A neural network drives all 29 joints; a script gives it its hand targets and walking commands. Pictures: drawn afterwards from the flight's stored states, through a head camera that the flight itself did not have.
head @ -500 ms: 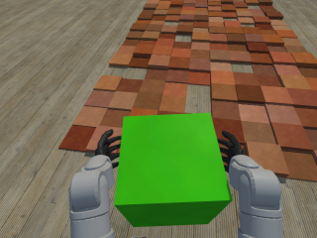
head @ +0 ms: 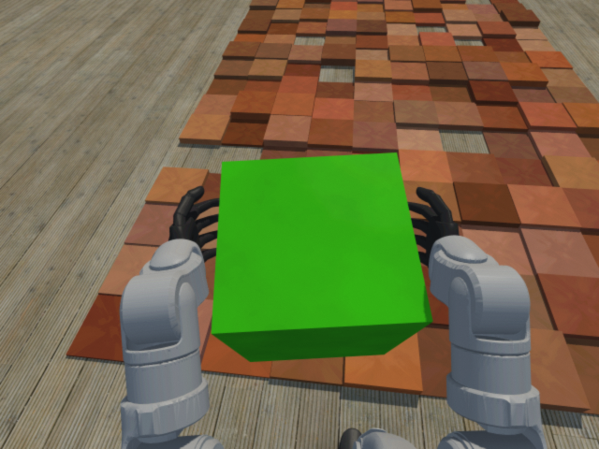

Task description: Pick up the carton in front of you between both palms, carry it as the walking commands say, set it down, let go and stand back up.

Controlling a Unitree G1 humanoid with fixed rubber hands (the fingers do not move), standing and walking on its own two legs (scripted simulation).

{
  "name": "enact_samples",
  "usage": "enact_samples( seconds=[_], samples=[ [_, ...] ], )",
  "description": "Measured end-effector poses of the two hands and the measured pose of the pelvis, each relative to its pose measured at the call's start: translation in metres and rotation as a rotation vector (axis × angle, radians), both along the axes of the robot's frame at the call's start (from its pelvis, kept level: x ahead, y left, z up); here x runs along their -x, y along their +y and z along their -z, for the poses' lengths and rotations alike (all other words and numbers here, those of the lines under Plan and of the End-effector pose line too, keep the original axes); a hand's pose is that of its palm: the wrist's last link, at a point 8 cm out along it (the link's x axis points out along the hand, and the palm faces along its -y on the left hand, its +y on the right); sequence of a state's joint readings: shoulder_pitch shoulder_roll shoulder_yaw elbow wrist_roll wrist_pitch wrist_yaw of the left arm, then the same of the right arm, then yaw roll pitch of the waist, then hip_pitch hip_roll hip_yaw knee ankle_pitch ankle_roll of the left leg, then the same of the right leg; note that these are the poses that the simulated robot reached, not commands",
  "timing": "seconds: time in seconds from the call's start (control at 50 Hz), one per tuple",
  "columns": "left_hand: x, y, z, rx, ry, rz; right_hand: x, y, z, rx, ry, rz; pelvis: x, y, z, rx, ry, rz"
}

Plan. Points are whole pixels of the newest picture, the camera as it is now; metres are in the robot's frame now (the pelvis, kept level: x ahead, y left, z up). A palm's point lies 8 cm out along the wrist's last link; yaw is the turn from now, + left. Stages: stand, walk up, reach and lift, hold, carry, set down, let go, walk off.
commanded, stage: carry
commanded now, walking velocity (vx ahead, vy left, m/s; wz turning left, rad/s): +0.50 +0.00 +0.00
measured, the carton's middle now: (313, 271) +0.33 +0.00 +0.05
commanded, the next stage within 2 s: none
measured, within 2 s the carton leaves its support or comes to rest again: neither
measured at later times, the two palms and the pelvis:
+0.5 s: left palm (218, 68) +0.73 +0.15 +0.15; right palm (377, 62) +0.73 -0.15 +0.15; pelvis +0.33 +0.00 +0.00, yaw -1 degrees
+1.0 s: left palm out of the picture +1.02 +0.13 +0.18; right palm out of the picture +1.04 -0.17 +0.18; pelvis +0.67 -0.04 +0.04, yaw +1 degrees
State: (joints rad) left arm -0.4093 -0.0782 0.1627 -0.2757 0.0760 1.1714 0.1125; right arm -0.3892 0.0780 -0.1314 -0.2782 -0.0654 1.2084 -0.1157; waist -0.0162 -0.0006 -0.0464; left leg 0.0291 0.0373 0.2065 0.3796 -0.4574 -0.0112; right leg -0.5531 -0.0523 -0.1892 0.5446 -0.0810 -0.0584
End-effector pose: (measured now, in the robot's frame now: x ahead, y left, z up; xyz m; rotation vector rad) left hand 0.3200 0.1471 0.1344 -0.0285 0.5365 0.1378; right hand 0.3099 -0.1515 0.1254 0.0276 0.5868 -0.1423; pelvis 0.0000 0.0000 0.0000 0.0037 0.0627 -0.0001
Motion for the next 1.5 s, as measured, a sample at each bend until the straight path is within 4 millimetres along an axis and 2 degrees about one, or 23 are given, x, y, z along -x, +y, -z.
enact_samples(
  seconds=[0.04, 0.1, 0.22, 0.32, 0.4, 0.48, 0.56, 0.62, 0.68, 0.76, 0.84, 0.9, 0.96, 1.04, 1.1, 1.18, 1.26, 1.36, 1.42, 1.5],
  samples=[
    [-0.042, -0.004, -0.008, -0.033, -0.023, -0.007, -0.049, -0.005, -0.003, 0.012, -0.024, -0.039, -0.029, -0.008, 0.012, 0.007, -0.011, -0.007],
    [-0.095, -0.007, -0.014, -0.065, 0.035, -0.023, -0.110, -0.007, -0.007, 0.023, 0.032, -0.085, -0.059, -0.017, 0.009, 0.005, -0.005, -0.008],
    [-0.187, -0.006, -0.029, -0.041, 0.120, -0.055, -0.211, -0.006, -0.028, 0.011, 0.116, -0.089, -0.122, -0.027, -0.010, -0.012, 0.025, -0.006],
    [-0.265, -0.005, -0.043, -0.004, 0.106, -0.071, -0.288, -0.005, -0.043, -0.028, 0.104, -0.052, -0.188, -0.024, -0.016, -0.018, 0.049, 0.004],
    [-0.327, -0.002, -0.039, 0.008, 0.106, -0.066, -0.345, -0.002, -0.041, -0.041, 0.102, -0.021, -0.252, -0.015, -0.012, -0.013, 0.056, 0.015],
    [-0.393, 0.004, -0.021, 0.023, 0.102, -0.039, -0.403, 0.003, -0.029, -0.017, 0.098, 0.004, -0.321, -0.003, 0.001, -0.019, 0.034, 0.019],
    [-0.451, 0.000, -0.005, 0.037, 0.150, 0.007, -0.445, 0.000, -0.014, 0.012, 0.143, 0.037, -0.369, 0.006, -0.008, -0.012, 0.031, 0.017],
    [-0.490, -0.008, -0.007, 0.047, 0.162, 0.030, -0.472, -0.008, -0.011, -0.004, 0.155, 0.073, -0.402, 0.011, -0.021, 0.007, 0.041, 0.015],
    [-0.529, -0.017, -0.017, 0.059, 0.124, 0.045, -0.503, -0.016, -0.021, -0.022, 0.115, 0.108, -0.437, 0.012, -0.030, 0.021, 0.049, 0.016],
    [-0.580, -0.025, -0.038, 0.071, 0.051, 0.049, -0.555, -0.024, -0.045, -0.033, 0.040, 0.126, -0.490, 0.006, -0.035, 0.029, 0.056, 0.012],
    [-0.632, -0.030, -0.054, 0.066, 0.014, 0.030, -0.615, -0.030, -0.063, -0.032, 0.004, 0.107, -0.553, -0.008, -0.033, 0.028, 0.059, 0.006],
    [-0.669, -0.032, -0.058, 0.043, 0.011, -0.002, -0.663, -0.032, -0.065, -0.028, 0.002, 0.063, -0.606, -0.022, -0.026, 0.028, 0.040, -0.004],
    [-0.693, -0.026, -0.053, 0.011, 0.067, -0.053, -0.705, -0.027, -0.057, -0.028, 0.061, 0.002, -0.646, -0.032, -0.033, 0.028, 0.031, -0.016],
    [-0.712, -0.011, -0.045, 0.027, 0.153, -0.129, -0.744, -0.012, -0.050, -0.038, 0.148, -0.052, -0.692, -0.039, -0.053, 0.000, 0.033, -0.027],
    [-0.733, -0.002, -0.049, 0.041, 0.147, -0.166, -0.773, -0.002, -0.053, -0.048, 0.144, -0.074, -0.726, -0.040, -0.064, -0.015, 0.036, -0.032],
    [-0.778, 0.006, -0.061, 0.041, 0.103, -0.163, -0.815, 0.006, -0.061, -0.049, 0.100, -0.077, -0.775, -0.033, -0.068, -0.021, 0.038, -0.029],
    [-0.838, 0.013, -0.064, 0.021, 0.084, -0.114, -0.865, 0.012, -0.064, -0.010, 0.076, -0.068, -0.831, -0.020, -0.061, -0.006, 0.029, -0.025],
    [-0.925, 0.020, -0.045, -0.007, 0.114, -0.022, -0.934, 0.019, -0.053, 0.066, 0.104, -0.044, -0.901, 0.000, -0.039, -0.010, 0.005, -0.010],
    [-0.967, 0.017, -0.032, -0.028, 0.193, 0.029, -0.963, 0.016, -0.039, 0.081, 0.184, -0.020, -0.930, 0.010, -0.042, 0.002, 0.008, -0.003],
    [-1.020, 0.010, -0.029, -0.041, 0.241, 0.073, -1.003, 0.010, -0.034, 0.079, 0.236, 0.002, -0.965, 0.018, -0.052, 0.009, 0.021, 0.005]
  ],
)
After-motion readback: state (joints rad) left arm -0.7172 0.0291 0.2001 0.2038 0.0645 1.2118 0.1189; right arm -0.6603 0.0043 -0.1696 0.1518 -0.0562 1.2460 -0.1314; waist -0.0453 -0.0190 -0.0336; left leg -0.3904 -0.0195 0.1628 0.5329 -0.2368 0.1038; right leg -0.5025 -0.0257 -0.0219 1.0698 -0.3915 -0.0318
